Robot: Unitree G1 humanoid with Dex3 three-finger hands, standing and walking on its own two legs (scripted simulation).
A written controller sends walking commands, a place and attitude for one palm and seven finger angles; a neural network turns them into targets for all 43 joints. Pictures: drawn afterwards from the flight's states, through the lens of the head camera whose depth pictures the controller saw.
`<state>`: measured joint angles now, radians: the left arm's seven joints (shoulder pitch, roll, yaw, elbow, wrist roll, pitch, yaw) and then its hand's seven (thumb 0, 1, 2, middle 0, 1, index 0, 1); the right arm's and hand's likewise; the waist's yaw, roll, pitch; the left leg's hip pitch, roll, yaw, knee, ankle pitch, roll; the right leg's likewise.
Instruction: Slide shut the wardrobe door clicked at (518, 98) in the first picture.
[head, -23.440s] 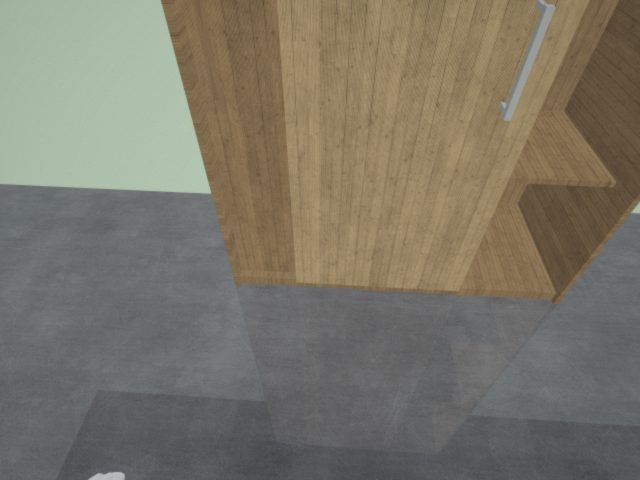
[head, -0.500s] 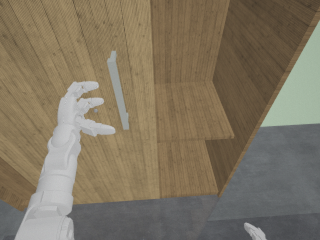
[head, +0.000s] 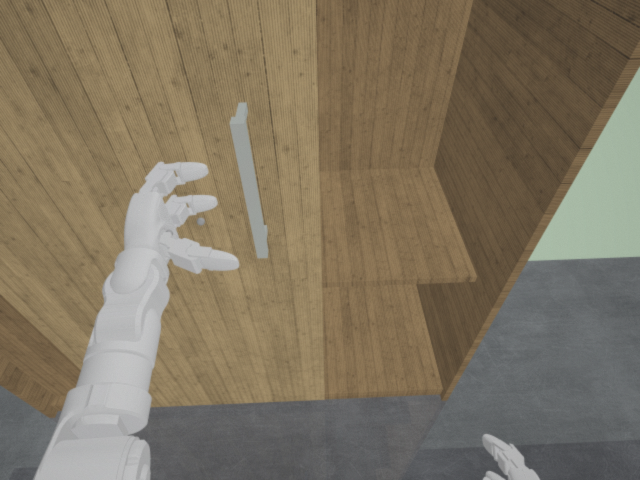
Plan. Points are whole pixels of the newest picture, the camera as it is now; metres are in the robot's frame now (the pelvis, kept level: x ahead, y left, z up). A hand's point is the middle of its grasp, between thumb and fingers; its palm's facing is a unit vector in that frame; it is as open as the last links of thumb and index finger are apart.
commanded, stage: move the hooked fingers beside the handle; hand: left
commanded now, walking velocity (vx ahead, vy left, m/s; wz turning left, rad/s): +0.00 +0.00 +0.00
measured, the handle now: (253, 189) +0.46 +0.12 +0.13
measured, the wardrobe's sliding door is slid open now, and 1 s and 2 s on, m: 0.37 0.37 0.37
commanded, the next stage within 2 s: feel for the door with the fingertips in 0.54 s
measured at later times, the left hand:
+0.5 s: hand (205, 223) +0.38 +0.17 +0.15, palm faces +0.12 -0.99 +0.00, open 14.0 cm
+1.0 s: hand (235, 219) +0.39 +0.13 +0.14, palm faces +0.09 -1.00 +0.01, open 14.0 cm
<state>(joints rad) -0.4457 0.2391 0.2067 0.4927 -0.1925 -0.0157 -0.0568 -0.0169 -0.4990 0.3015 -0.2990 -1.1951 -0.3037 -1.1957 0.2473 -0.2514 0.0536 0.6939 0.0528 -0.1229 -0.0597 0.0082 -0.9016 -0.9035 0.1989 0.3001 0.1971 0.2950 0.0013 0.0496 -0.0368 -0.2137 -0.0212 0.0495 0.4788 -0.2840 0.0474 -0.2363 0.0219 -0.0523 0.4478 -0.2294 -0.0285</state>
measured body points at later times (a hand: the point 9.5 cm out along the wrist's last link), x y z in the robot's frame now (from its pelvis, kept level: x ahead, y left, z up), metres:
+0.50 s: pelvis +0.00 -0.01 +0.00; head -0.01 -0.03 +0.45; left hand +0.37 +0.22 +0.15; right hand +0.13 -0.25 -0.11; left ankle -0.02 +0.08 -0.74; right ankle +0.00 -0.10 -0.74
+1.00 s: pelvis +0.00 -0.01 +0.00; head +0.00 -0.03 +0.45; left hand +0.38 +0.19 +0.15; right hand +0.14 -0.25 -0.11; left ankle -0.02 +0.08 -0.74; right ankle +0.00 -0.10 -0.74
